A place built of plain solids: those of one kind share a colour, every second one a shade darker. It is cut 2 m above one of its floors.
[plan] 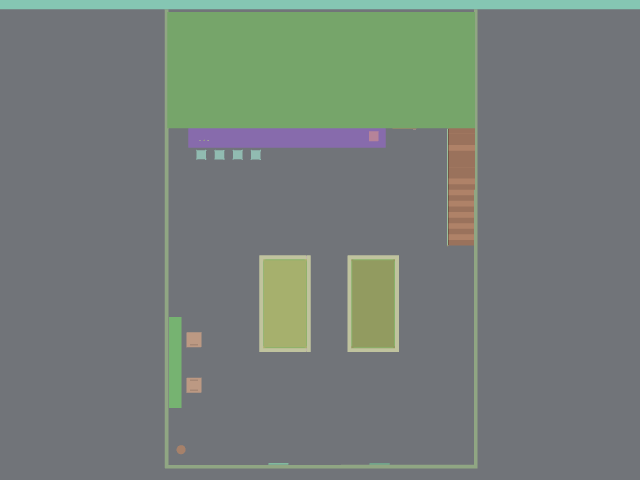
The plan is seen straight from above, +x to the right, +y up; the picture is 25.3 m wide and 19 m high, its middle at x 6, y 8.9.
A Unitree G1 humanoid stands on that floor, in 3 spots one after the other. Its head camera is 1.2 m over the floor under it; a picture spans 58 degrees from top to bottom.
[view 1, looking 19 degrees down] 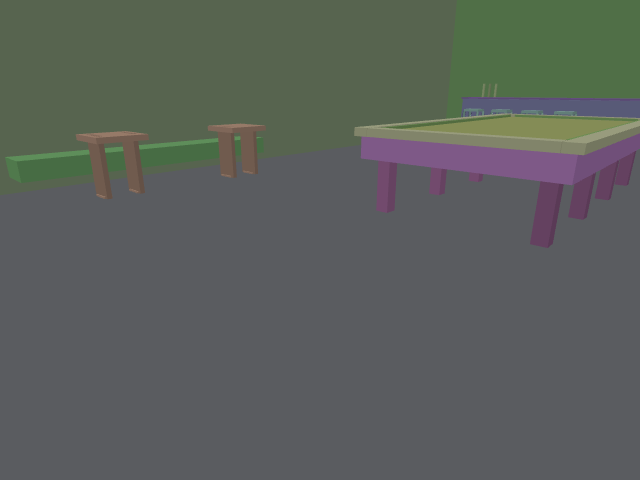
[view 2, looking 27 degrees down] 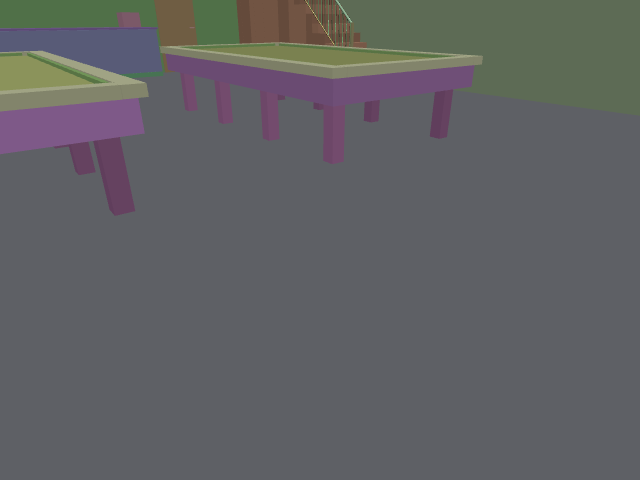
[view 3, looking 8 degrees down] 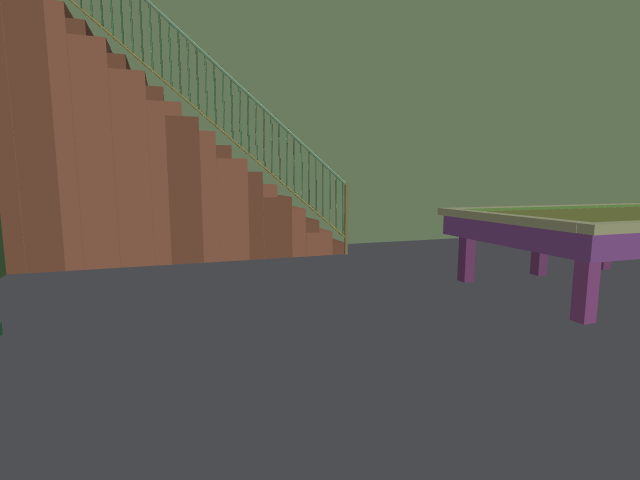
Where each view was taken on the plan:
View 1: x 6.36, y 1.00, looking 133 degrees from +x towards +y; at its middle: ground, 3.69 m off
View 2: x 4.76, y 1.65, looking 52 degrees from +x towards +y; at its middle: ground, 2.64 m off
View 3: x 4.69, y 11.31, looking -19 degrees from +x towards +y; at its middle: stair_step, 6.82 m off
